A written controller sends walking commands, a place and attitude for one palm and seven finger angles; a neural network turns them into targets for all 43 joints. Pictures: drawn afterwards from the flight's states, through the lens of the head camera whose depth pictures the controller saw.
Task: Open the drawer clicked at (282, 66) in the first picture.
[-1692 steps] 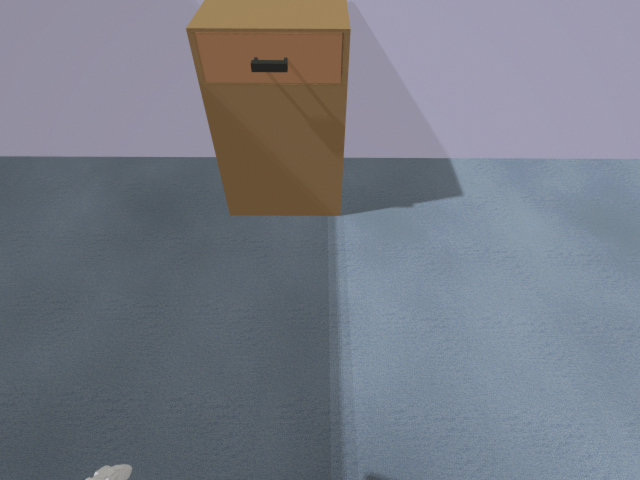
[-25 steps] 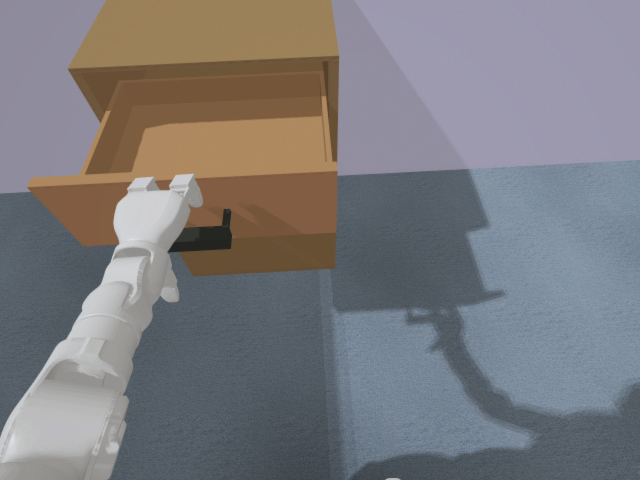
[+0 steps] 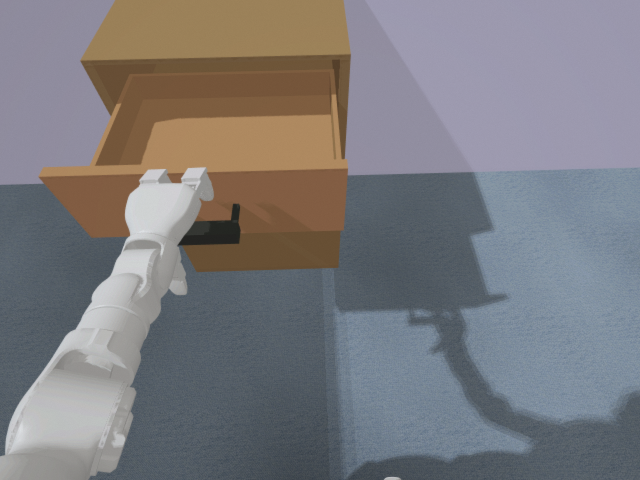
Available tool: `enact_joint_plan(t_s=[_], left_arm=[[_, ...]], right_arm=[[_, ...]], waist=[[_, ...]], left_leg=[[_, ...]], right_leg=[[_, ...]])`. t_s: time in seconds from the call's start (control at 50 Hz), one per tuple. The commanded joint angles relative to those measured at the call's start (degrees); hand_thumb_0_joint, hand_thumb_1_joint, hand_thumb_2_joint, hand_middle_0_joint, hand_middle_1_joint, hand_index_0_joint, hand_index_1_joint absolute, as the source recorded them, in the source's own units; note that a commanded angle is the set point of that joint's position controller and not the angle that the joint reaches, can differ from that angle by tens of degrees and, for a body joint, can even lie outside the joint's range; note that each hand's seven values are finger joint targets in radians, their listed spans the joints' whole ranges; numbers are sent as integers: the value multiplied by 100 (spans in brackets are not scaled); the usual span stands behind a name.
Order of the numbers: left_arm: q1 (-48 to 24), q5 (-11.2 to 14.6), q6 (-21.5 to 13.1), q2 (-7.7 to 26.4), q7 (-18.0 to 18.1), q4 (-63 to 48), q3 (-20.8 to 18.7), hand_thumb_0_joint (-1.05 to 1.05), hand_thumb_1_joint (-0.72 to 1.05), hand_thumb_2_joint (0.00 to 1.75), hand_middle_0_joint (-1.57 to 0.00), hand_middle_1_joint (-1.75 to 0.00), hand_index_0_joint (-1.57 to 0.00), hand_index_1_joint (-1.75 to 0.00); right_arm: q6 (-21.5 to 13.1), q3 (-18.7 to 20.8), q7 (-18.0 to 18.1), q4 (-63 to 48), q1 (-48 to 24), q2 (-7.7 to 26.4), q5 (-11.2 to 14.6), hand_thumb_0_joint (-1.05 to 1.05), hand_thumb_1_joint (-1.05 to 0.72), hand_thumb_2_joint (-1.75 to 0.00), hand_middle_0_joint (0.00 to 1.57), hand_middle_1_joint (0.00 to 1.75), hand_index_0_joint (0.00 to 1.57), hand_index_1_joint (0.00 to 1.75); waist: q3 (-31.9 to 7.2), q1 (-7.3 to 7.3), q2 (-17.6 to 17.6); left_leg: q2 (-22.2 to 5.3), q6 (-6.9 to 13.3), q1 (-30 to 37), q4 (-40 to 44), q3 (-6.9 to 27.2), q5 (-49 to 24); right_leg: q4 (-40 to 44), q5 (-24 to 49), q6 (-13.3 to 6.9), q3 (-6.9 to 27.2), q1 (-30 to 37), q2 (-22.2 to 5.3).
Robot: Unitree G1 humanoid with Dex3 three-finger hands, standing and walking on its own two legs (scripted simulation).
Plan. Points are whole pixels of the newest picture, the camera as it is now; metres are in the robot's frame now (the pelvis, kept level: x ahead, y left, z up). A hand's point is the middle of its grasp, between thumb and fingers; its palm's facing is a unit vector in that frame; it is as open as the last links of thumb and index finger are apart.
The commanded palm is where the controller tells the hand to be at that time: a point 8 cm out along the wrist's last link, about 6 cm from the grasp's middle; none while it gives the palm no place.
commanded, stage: lower the fingers behind the handle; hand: left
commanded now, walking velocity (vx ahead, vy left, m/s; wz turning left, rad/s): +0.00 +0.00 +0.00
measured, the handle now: (204, 221) +0.50 +0.19 -0.03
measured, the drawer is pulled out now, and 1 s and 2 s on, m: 0.29 0.29 0.28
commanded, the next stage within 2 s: lift the fingers back up to retry in 1.60 s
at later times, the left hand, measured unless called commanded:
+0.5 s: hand (181, 247) +0.43 +0.21 -0.01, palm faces -0.05 -0.02 -1.00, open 13.8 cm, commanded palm +0.41 +0.21 +0.05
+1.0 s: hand (183, 250) +0.44 +0.21 -0.02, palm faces -0.02 +0.00 -1.00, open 13.9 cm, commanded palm +0.42 +0.20 +0.01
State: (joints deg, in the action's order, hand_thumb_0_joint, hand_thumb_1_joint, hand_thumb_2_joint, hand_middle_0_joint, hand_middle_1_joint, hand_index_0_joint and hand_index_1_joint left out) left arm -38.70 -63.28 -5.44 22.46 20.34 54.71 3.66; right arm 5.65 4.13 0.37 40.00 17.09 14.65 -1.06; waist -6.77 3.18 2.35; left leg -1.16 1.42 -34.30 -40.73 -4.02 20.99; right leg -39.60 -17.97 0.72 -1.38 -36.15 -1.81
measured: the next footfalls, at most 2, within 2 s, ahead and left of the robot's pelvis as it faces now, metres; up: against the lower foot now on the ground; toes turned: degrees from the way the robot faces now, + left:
none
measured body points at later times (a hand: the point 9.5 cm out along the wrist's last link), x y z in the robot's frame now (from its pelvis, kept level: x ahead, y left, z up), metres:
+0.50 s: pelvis -0.01 -0.01 -0.01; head +0.08 -0.02 +0.43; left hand +0.43 +0.21 +0.05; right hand +0.04 -0.28 -0.14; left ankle -0.02 +0.10 -0.71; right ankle +0.01 -0.13 -0.71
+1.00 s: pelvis -0.01 +0.00 -0.03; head +0.08 -0.01 +0.41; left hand +0.44 +0.21 +0.03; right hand +0.02 -0.27 -0.16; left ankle -0.02 +0.10 -0.71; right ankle +0.01 -0.13 -0.71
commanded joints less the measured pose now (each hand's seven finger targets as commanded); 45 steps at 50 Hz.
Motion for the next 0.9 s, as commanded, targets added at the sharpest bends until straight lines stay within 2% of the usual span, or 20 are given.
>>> enact_joint_plan(t_s=[0.0, 0.04, 0.06, 0.08, 0.1, 0.14, 0.26, 0.32, 0.34, 0.4, 0.44, 0.46, 0.5, 0.58, 0.62, 0.66, 0.68, 0.74, 0.86, 0.88], left_arm=[[-2238, 8, 70, 1282, 319, -1111, -381, 0, -50, 30, -30, -120, -30, -120], [-2111, 28, 97, 1309, 304, -956, -443, 0, -50, 30, -30, -120, -30, -120], [-2035, 31, 101, 1288, 293, -969, -423, 0, -50, 30, -30, -120, -30, -120], [-2238, 28, 73, 1094, 292, -1108, -222, 0, -50, 30, -30, -120, -30, -120], [-2219, 35, 45, 1033, 293, -1137, -211, 0, -50, 30, -30, -120, -30, -120], [-2189, 47, -37, 1120, 295, -1123, -315, 0, -50, 30, -30, -120, -30, -120], [-2205, -62, -105, 1404, 536, -943, -526, 0, -50, 30, -30, -120, -30, -120], [-2241, -92, -31, 1233, 662, -869, -416, 0, -50, 30, -30, -120, -30, -120], [-2309, -97, -12, 1423, 678, -798, -575, 0, -50, 30, -30, -120, -30, -120], [-2335, -82, 58, 1350, 667, -709, -473, 0, -50, 30, -30, -120, -30, -120], [-2237, -55, 57, 1425, 610, -553, -556, 0, -50, 30, -30, -120, -30, -120], [-2277, -58, 27, 1425, 589, -623, -506, 0, -50, 30, -30, -120, -30, -120], [-2203, -67, -35, 1333, 566, -648, -466, 0, -50, 30, -30, -120, -30, -120], [-2192, -86, -161, 1333, 589, -656, -478, 0, -50, 30, -30, -120, -30, -120], [-1937, -88, -111, 1293, 638, -464, -496, 0, -50, 30, -30, -120, -30, -120], [-2048, -128, -75, 1310, 672, -412, -472, 0, -50, 30, -30, -120, -30, -120], [-2185, -130, -52, 1118, 687, -402, -310, 0, -50, 30, -30, -120, -30, -120], [-2028, -95, 37, 1309, 694, -252, -510, 0, -50, 30, -30, -120, -30, -120], [-2174, -136, 127, 1046, 633, -103, -242, 0, -50, 30, -30, -120, -30, -120], [-2197, -108, 172, 829, 618, 16, -64, 0, -50, 30, -30, -120, -30, -120]], right_arm=[[-111, 280, 19, -413, 460, 809, 5, 0, -90, -90, 20, 30, 20, 30], [-105, 282, 15, -382, 481, 839, 14, 0, -90, -90, 20, 30, 20, 30], [-107, 290, 15, -396, 489, 836, 24, 0, -90, -90, 20, 30, 20, 30], [-119, 299, 11, -386, 483, 834, 15, 0, -90, -90, 20, 30, 20, 30], [-133, 319, 8, -370, 522, 818, 6, 0, -90, -90, 20, 30, 20, 30], [-135, 320, 24, -332, 557, 827, -5, 0, -90, -90, 20, 30, 20, 30], [-135, 287, 23, -254, 539, 839, -30, 0, -90, -90, 20, 30, 20, 30], [-154, 306, 2, -245, 515, 817, -49, 0, -90, -90, 20, 30, 20, 30], [-155, 297, -1, -218, 546, 835, -57, 0, -90, -90, 20, 30, 20, 30], [-159, 307, 13, -223, 566, 832, -53, 0, -90, -90, 20, 30, 20, 30], [-159, 299, 34, -214, 564, 855, -52, 0, -90, -90, 20, 30, 20, 30], [-158, 293, 41, -233, 574, 854, -49, 0, -90, -90, 20, 30, 20, 30], [-169, 316, 48, -225, 594, 845, -64, 0, -90, -90, 20, 30, 20, 30], [-180, 314, 40, -204, 628, 846, -74, 0, -90, -90, 20, 30, 20, 30], [-164, 316, 21, -200, 617, 844, -86, 0, -90, -90, 20, 30, 20, 30], [-159, 309, 17, -185, 627, 859, -77, 0, -90, -90, 20, 30, 20, 30], [-168, 311, 4, -177, 649, 847, -77, 0, -90, -90, 20, 30, 20, 30], [-154, 299, -12, -174, 643, 875, -86, 0, -90, -90, 20, 30, 20, 30], [-149, 298, 6, -180, 720, 871, -80, 0, -90, -90, 20, 30, 20, 30], [-157, 295, 1, -174, 723, 861, -79, 0, -90, -90, 20, 30, 20, 30]], waist=[[-2123, 9, -17], [-2042, 39, -224], [-2057, 5, -188], [-2101, 96, -93], [-2135, 85, -108], [-2135, 92, -280], [-2004, 90, -195], [-2130, 122, -19], [-2203, 113, -140], [-2280, 153, -117], [-2285, 184, -321], [-2332, 165, -152], [-2366, 166, -141], [-2306, 176, -42], [-2269, 146, -146], [-2211, 210, -143], [-2149, 263, -86], [-2241, 195, -162], [-2236, 297, -120], [-2091, 367, -126]], left_leg=[[193, 32, 1136, 369, 152, -2409], [176, 33, 1076, 354, 161, -2399], [188, 34, 1048, 369, 148, -2332], [173, 32, 1153, 355, 170, -2291], [176, 42, 1175, 324, 161, -2294], [174, 51, 1123, 303, 181, -2292], [224, 61, 735, 218, 166, -1945], [236, 53, 752, 128, 142, -1895], [234, 58, 680, 106, 150, -1893], [254, 71, 589, 30, 113, -1853], [254, 86, 495, -15, 124, -1824], [254, 82, 502, -24, 130, -1794], [245, 84, 516, -88, 128, -1833], [229, 74, 434, -215, 173, -1868], [244, 74, 291, -267, 153, -1796], [238, 70, 187, -311, 175, -1692], [226, 64, 206, -314, 188, -1676], [232, 72, 125, -382, 174, -1641], [197, 63, 85, -508, 236, -1541], [196, 60, 36, -506, 239, -1418]], right_leg=[[247, 1928, -320, -94, 1170, 356], [251, 1906, -315, -99, 1154, 366], [250, 1881, -310, -90, 1174, 360], [260, 1819, -307, -91, 1053, 362], [258, 1822, -309, -89, 1046, 367], [248, 1844, -310, -78, 1093, 365], [142, 1682, -315, -50, 930, 353], [93, 1627, -317, -56, 796, 358], [59, 1643, -317, -52, 873, 356], [29, 1745, -291, -19, 879, 347], [10, 1767, -282, -13, 902, 346], [-17, 1741, -277, 6, 852, 339], [-53, 1763, -282, -5, 780, 346], [-173, 1708, -297, -27, 528, 353], [-206, 1673, -294, -36, 516, 360], [-258, 1563, -290, -44, 364, 356], [-263, 1509, -299, -68, 249, 360], [-315, 1484, -303, -61, 282, 368], [-440, 1251, -301, -97, -93, 373], [-411, 1134, -299, -116, -208, 373]])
